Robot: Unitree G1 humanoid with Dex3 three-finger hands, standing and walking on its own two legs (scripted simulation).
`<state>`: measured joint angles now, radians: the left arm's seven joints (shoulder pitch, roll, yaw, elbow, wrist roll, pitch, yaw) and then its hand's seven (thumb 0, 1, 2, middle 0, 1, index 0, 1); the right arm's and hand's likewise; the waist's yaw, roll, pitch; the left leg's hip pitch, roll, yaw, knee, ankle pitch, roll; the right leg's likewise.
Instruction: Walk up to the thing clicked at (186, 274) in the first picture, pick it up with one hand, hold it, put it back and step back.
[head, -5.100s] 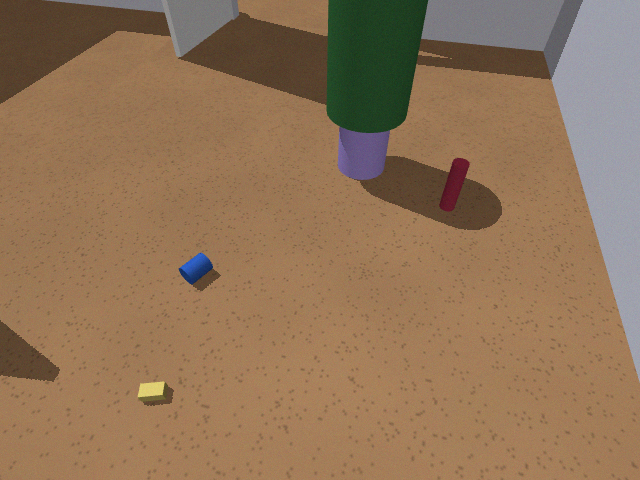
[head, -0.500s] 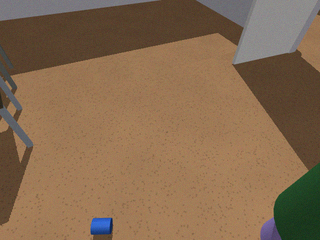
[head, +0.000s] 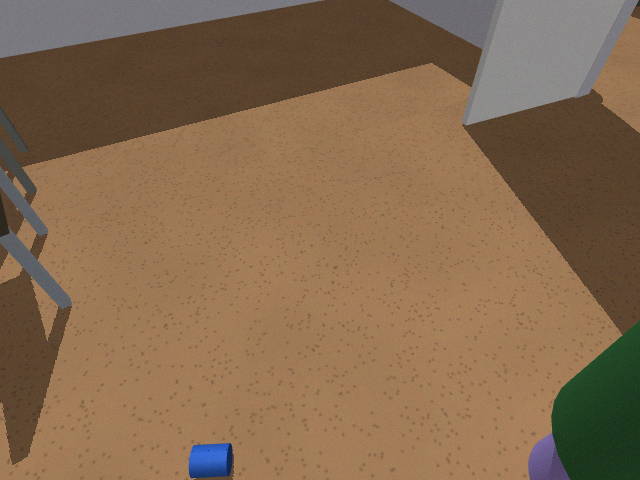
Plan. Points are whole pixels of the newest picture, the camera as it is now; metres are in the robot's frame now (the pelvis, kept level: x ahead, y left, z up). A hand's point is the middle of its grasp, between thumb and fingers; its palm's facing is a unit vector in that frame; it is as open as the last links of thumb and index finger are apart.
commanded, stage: walk up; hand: left
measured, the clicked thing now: (211, 460) +0.34 +0.32 -0.74
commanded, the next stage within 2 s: stand in 0.38 s
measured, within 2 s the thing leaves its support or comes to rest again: neither
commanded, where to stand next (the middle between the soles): +0.01 +0.02 m, yaw +0 degrees
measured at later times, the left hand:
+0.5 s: hand out of the picture +0.10 +0.25 -0.15, palm faces -0.02 -0.94 -0.34, open 7.4 cm
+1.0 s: hand out of the picture +0.06 +0.25 -0.16, palm faces -0.02 -0.94 -0.34, open 7.4 cm
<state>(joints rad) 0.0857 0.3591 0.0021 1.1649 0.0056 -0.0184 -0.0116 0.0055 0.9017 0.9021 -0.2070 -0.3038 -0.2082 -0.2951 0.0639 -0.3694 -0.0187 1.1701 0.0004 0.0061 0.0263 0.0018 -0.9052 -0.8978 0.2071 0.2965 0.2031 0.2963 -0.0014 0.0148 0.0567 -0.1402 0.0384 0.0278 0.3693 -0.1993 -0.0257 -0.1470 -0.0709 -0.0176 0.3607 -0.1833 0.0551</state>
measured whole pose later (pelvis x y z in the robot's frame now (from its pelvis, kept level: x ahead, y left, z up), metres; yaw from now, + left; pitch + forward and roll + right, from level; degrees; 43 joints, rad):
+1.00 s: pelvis -0.01 -0.01 +0.00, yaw +0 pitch -2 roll +0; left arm 0.11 0.36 0.01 1.15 0.01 0.00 -0.02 0.01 0.90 0.90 -0.21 -0.30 -0.21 -0.30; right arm 0.08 -0.35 -0.02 1.14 -0.01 0.00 0.02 0.00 -0.90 -0.90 0.21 0.30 0.20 0.30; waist 0.00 0.00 0.06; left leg -0.12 0.05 0.02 0.33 -0.17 -0.04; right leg -0.12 -0.05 -0.03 0.32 -0.15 0.04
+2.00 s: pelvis +0.01 -0.01 +0.00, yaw +0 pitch -2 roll +0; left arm 0.11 0.35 0.01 1.13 0.01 0.00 -0.02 0.00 0.90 0.90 -0.21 -0.30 -0.21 -0.30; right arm 0.09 -0.35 -0.01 1.13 -0.01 -0.01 0.02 0.00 -0.90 -0.90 0.21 0.30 0.20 0.30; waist 0.00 0.00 0.06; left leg -0.11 0.05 0.02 0.33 -0.19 -0.04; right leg -0.12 -0.05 -0.03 0.32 -0.17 0.04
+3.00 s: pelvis +0.01 -0.01 +0.00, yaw +0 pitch -2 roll +0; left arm 0.12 0.35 0.01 1.11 0.01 0.00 -0.01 0.00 0.90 0.90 -0.21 -0.30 -0.21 -0.30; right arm 0.11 -0.35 -0.02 1.11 -0.01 0.00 0.02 0.00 -0.90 -0.90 0.21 0.30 0.20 0.30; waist 0.00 0.00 0.06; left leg -0.11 0.05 0.03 0.34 -0.20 -0.04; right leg -0.11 -0.06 -0.02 0.33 -0.19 0.05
